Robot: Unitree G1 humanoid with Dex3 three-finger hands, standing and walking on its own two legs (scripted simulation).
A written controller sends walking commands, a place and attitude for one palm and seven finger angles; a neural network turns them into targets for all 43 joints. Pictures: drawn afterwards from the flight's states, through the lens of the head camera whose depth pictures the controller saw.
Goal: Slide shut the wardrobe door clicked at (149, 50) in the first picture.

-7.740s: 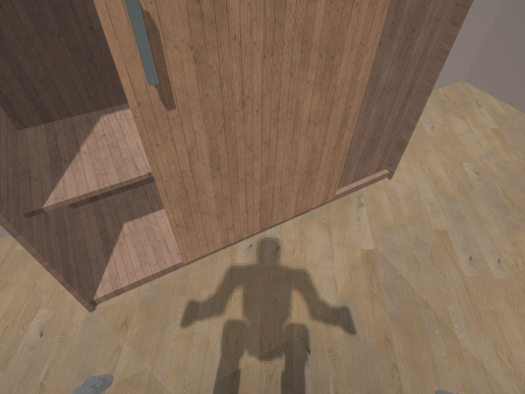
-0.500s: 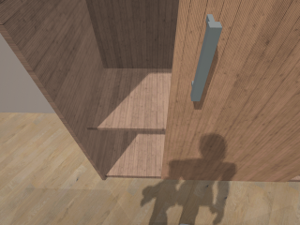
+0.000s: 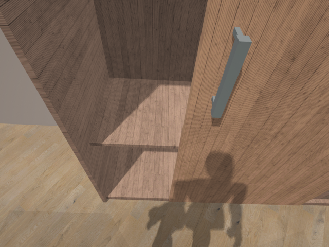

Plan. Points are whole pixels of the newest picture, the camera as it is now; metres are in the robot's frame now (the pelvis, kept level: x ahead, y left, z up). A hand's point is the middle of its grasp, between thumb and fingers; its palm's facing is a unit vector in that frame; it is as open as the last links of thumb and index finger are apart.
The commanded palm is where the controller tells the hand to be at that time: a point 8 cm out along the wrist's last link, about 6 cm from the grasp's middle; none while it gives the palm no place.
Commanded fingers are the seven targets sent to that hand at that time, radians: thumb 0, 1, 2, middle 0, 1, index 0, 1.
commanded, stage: come to a stop and stand still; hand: right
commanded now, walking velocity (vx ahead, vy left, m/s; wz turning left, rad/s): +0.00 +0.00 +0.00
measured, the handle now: (225, 77) +0.42 -0.10 +0.21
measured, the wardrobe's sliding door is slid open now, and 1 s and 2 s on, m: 0.37 0.37 0.37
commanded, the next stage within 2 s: look again from close up in 2.00 s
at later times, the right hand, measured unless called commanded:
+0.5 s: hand out of the picture -0.04 -0.30 -0.18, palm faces -0.01 +0.98 -0.22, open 7.4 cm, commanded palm none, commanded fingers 0.00 -0.90 -0.90 0.20 0.30 0.20 0.30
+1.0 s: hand out of the picture -0.11 -0.30 -0.18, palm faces +0.02 +0.99 -0.16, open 7.4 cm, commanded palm none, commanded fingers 0.00 -0.90 -0.90 0.20 0.30 0.20 0.30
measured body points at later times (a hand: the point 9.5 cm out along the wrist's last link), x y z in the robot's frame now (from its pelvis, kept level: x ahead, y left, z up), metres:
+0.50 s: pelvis -0.07 -0.11 +0.00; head -0.06 -0.12 +0.45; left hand -0.05 +0.12 -0.15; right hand -0.04 -0.35 -0.16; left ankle -0.05 +0.06 -0.73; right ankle -0.04 -0.13 -0.74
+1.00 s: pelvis -0.07 -0.15 +0.00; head -0.07 -0.16 +0.45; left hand -0.07 +0.08 -0.15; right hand -0.11 -0.36 -0.17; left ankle -0.10 +0.01 -0.73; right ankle -0.04 -0.13 -0.73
